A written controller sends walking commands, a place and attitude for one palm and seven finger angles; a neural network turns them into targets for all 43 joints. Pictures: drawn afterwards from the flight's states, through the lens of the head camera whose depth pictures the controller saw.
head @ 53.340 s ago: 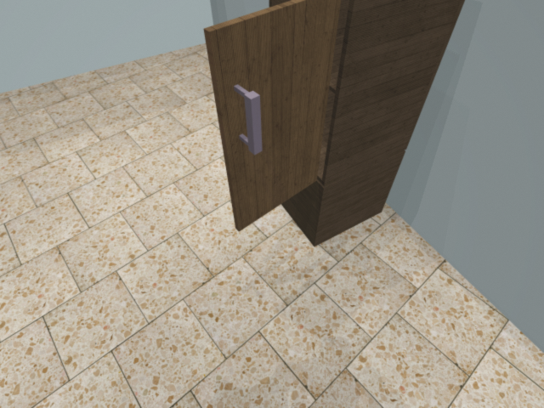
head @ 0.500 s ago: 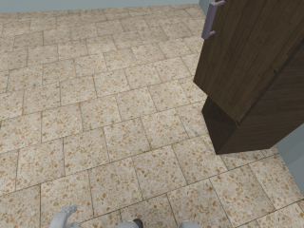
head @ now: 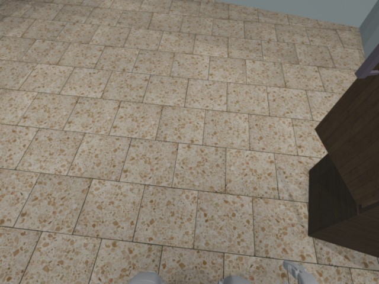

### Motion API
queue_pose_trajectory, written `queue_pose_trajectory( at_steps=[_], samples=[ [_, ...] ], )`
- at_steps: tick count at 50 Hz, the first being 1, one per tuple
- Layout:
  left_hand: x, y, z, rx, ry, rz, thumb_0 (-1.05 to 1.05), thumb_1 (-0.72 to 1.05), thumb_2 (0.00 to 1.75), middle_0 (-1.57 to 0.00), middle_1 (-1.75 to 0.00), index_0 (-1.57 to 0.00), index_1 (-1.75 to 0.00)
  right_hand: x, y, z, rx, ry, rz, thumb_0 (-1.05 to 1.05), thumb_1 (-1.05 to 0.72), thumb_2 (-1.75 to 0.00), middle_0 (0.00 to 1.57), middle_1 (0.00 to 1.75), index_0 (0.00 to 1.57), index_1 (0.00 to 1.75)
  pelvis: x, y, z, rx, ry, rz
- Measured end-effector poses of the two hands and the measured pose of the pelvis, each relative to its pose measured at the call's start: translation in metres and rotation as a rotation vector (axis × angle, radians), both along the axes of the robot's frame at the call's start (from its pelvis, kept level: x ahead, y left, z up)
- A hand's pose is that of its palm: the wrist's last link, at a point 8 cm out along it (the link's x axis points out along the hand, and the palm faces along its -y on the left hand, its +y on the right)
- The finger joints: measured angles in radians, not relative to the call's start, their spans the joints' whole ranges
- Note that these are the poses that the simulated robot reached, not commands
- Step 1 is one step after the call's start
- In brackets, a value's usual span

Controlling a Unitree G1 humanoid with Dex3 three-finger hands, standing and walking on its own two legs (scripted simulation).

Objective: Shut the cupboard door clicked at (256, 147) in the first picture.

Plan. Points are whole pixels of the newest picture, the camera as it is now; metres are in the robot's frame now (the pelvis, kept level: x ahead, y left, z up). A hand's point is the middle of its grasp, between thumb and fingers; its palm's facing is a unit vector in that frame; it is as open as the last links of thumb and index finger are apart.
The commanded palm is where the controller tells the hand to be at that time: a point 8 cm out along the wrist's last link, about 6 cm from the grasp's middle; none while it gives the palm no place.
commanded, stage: walk to a spot facing it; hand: left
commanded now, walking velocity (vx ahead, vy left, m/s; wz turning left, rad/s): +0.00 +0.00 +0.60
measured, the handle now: out of the picture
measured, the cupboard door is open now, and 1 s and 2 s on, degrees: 26 26 26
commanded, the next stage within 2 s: none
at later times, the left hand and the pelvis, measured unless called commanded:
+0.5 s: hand out of the picture +0.05 +0.15 -0.14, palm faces +0.35 -0.91 -0.24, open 7.4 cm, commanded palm none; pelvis +0.09 -0.04 +0.02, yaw +20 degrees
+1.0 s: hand (87, 205) +0.28 +0.28 -0.12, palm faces +0.53 -0.81 -0.26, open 7.4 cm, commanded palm none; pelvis +0.27 +0.03 +0.01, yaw +34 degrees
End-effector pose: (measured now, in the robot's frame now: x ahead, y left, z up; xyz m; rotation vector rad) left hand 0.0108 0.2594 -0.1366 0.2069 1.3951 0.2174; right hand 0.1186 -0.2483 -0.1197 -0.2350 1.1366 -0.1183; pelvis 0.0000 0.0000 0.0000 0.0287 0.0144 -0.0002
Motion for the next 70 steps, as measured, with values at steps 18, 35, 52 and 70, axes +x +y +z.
queue_pose_trajectory(
  at_steps=[18, 35, 52, 70],
  samples=[
    [0.038, -0.044, 0.036, 0.050, -0.201, 0.158, 0.01, 0.91, 0.90, -0.20, -0.30, -0.20, -0.30, 0.059, -0.031, -0.007, 0.030, 0.094, 0.155, 0.01, -0.91, -0.89, 0.20, 0.30, 0.20, 0.30, 0.054, -0.043, 0.012, -0.009, 0.001, 0.236],
    [-0.011, -0.054, -0.004, -0.094, 0.099, 0.501, 0.01, 0.90, 0.90, -0.21, -0.30, -0.20, -0.30, 0.249, 0.101, -0.006, 0.048, -0.056, 0.490, 0.00, -0.91, -0.89, 0.20, 0.30, 0.20, 0.30, 0.151, 0.013, -0.007, -0.002, -0.014, 0.464],
    [0.257, 0.056, 0.047, 0.137, -0.413, 0.429, 0.01, 0.91, 0.90, -0.20, -0.30, -0.20, -0.30, 0.314, 0.078, -0.023, 0.012, 0.208, 0.471, 0.00, -0.90, -0.89, 0.20, 0.30, 0.20, 0.30, 0.294, 0.028, 0.003, 0.009, -0.011, 0.627],
    [0.193, -0.014, 0.020, 0.008, -0.081, 0.881, 0.00, 0.93, 0.90, -0.21, -0.30, -0.20, -0.30, 0.526, 0.251, 0.012, 0.005, 0.048, 0.875, 0.00, -0.91, -0.90, 0.19, 0.30, 0.19, 0.30, 0.386, 0.081, 0.018, -0.015, -0.014, 0.905]
  ],
)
